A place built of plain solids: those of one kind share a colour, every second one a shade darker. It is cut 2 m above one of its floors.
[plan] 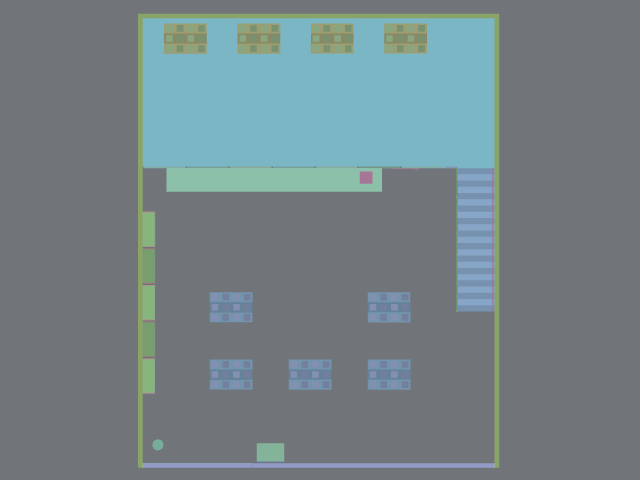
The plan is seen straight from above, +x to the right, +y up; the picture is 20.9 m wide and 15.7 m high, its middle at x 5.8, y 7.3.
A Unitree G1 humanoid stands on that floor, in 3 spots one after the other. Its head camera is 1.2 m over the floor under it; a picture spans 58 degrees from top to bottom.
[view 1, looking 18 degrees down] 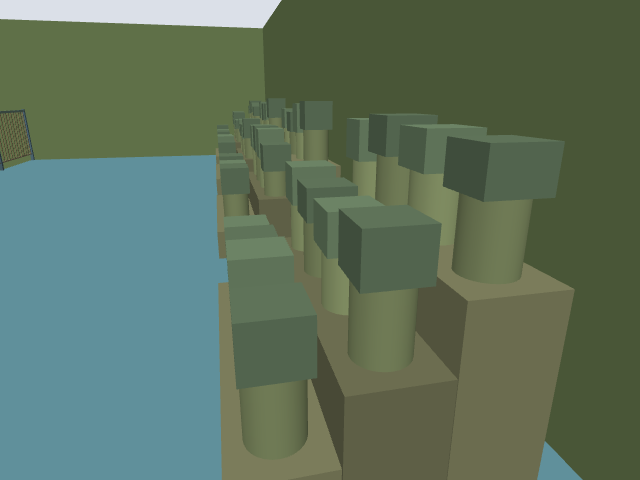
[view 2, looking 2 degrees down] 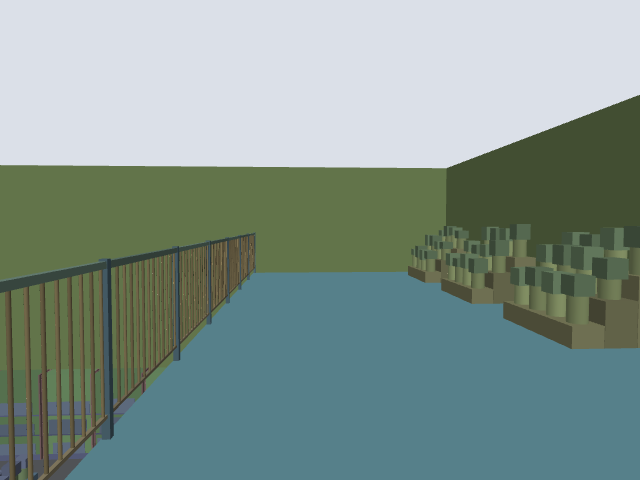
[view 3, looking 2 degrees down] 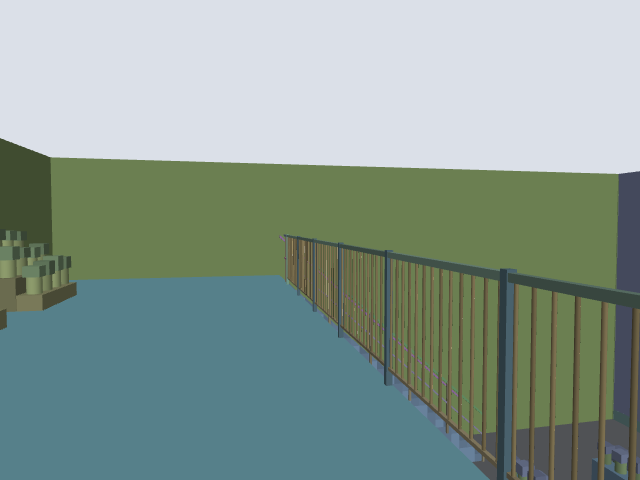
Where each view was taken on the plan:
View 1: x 10.21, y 13.45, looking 167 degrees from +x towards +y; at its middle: upper_bunch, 1.55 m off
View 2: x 10.91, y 10.75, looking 177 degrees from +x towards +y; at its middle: wall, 10.93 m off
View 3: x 1.20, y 10.85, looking -12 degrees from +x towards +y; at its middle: wall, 10.55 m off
